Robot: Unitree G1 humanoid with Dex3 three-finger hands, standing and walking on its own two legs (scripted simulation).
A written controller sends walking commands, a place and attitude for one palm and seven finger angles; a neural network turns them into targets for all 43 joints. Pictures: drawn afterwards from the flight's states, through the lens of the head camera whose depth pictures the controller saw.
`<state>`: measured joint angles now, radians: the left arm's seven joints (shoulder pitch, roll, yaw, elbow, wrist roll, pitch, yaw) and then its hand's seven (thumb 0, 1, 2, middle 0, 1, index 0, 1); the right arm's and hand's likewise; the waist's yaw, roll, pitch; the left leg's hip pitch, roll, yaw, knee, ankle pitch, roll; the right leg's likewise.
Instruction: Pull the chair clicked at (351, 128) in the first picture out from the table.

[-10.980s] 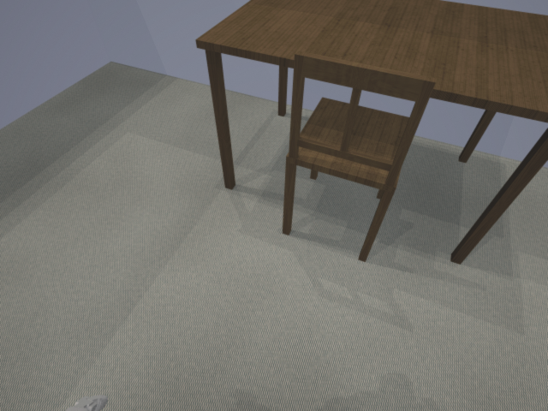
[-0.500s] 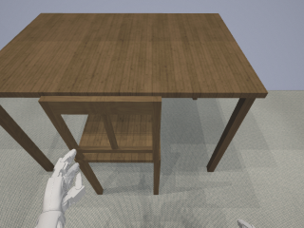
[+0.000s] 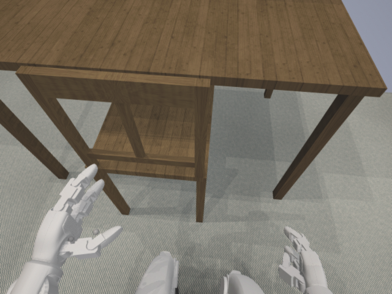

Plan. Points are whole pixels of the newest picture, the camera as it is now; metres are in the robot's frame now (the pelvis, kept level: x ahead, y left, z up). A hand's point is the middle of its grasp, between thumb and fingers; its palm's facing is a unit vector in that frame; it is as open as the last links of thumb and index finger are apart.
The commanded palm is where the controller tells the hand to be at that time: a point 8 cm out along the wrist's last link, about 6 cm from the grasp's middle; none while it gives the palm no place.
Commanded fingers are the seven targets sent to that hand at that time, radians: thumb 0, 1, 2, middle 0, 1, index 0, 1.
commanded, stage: raise the hand toward the chair's back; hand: left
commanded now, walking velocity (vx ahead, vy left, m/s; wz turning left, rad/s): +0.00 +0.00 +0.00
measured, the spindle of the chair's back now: (132, 131) +0.47 +0.20 +0.00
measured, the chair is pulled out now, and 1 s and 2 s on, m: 0.00 0.00 0.00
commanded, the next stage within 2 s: aim the fingers beside a spindle in 1.38 s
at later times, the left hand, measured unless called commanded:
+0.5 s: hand (74, 217) +0.23 +0.23 +0.06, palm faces +0.00 -1.00 -0.04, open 15.9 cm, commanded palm +0.21 +0.29 +0.06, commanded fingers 0.00 -0.50 0.30 -0.06 -0.08 -0.06 -0.08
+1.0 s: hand (61, 202) +0.26 +0.26 +0.07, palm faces -0.01 -1.00 -0.05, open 16.9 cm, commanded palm +0.24 +0.31 +0.07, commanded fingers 0.00 -0.50 0.30 -0.06 -0.08 -0.06 -0.08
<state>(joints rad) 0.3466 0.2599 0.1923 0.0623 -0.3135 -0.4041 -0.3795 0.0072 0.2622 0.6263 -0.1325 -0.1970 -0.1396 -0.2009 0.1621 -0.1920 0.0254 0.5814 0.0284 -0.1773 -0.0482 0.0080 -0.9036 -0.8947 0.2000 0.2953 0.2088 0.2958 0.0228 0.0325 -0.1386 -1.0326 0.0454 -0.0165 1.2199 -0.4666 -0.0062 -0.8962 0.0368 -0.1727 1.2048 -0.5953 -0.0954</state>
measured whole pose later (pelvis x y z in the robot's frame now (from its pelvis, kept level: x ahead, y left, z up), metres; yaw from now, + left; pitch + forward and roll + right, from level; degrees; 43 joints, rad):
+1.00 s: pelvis +0.01 +0.06 +0.02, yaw -1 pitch +16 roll -4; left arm 0.30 0.29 0.21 0.05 -0.29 -0.38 -0.26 -0.01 -0.49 0.30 -0.06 -0.08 -0.06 -0.08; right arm 0.25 -0.25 0.02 0.53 0.02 -0.15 -0.04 0.01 -0.90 -0.89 0.20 0.30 0.21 0.30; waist -0.02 0.03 -0.14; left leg -0.95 0.01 0.04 1.11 -0.44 0.08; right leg -0.80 0.01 -0.12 1.06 -0.53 -0.02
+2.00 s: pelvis +0.02 +0.03 +0.01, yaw -1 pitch +18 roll -3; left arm 0.18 0.27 0.21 0.18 -0.29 -0.43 -0.26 -0.01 -0.50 0.30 -0.06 -0.08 -0.06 -0.08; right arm 0.23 -0.26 0.01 0.56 0.02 -0.14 -0.03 0.01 -0.90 -0.89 0.20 0.30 0.21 0.30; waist -0.03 0.03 -0.16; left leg -1.02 0.03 0.02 1.17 -0.47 0.04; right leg -0.89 0.03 -0.13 1.15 -0.58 -0.06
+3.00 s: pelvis +0.01 +0.04 -0.01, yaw -2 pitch +22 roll -3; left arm -0.01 0.21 0.11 0.32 -0.19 -0.48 -0.11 -0.01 -0.50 0.30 -0.06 -0.08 -0.07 -0.08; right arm 0.21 -0.25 0.01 0.56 0.00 -0.03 0.00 0.01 -0.91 -0.89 0.20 0.30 0.21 0.30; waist -0.04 0.03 -0.18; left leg -1.17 0.03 0.04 1.28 -0.51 0.05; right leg -1.04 0.02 -0.11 1.27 -0.61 -0.05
